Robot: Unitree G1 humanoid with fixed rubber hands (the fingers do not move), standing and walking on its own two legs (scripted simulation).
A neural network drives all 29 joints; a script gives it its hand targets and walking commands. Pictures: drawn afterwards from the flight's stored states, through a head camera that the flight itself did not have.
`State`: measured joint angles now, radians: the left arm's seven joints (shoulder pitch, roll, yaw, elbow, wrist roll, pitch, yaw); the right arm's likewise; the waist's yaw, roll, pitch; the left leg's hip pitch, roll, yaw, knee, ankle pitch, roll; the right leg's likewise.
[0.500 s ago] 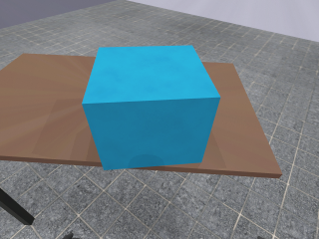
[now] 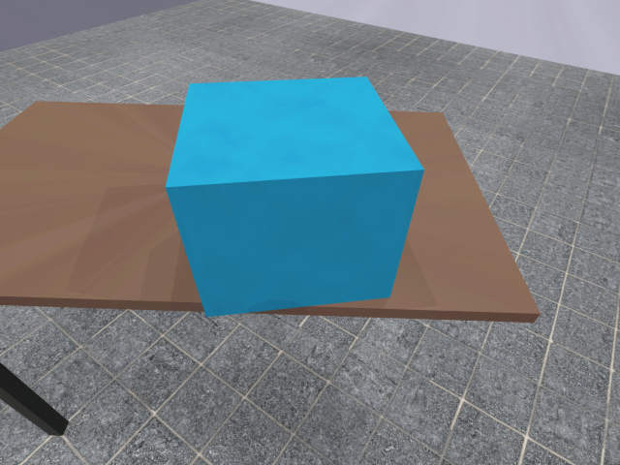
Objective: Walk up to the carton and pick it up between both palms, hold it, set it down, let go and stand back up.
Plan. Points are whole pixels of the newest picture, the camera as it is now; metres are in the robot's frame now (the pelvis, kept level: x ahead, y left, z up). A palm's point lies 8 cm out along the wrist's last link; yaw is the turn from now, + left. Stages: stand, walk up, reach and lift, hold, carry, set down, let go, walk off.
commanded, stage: stand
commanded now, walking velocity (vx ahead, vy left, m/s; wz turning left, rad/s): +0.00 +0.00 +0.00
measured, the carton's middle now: (290, 191) +0.51 +0.05 +0.11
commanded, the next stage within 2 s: none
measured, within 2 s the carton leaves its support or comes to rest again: neither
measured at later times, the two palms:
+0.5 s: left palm out of the picture +0.05 +0.25 -0.12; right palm out of the picture +0.04 -0.27 -0.12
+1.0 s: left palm out of the picture +0.06 +0.25 -0.12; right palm out of the picture +0.03 -0.27 -0.12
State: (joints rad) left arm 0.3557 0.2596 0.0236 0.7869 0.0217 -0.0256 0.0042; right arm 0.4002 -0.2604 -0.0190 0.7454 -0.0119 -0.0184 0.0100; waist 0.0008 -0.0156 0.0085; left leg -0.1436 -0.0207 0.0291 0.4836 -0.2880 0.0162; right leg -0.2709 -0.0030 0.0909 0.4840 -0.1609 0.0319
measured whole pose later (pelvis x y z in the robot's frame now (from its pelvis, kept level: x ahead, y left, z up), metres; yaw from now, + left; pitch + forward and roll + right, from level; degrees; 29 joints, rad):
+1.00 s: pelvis +0.02 -0.01 +0.00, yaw -2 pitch -2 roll +1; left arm 0.33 0.25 0.00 0.90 0.01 -0.01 0.03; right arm 0.39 -0.26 0.00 0.84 0.00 0.00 -0.01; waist 0.00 -0.01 0.01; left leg -0.12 0.00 0.05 0.46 -0.30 0.00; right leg -0.27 0.02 0.11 0.48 -0.18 0.02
